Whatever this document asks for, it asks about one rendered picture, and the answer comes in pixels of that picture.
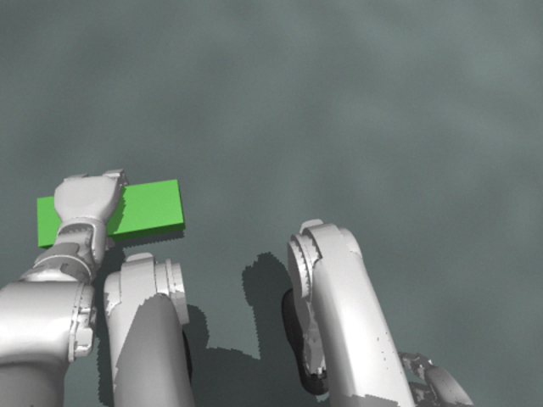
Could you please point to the left robot arm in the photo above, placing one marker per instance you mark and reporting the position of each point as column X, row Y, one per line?
column 48, row 317

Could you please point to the right robot hand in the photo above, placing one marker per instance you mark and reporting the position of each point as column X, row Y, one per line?
column 442, row 390

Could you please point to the carton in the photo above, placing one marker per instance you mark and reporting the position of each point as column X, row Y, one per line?
column 143, row 210

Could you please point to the right robot foot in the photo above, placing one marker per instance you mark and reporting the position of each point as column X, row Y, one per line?
column 312, row 383

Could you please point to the left robot hand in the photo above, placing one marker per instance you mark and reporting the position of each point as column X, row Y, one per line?
column 95, row 197

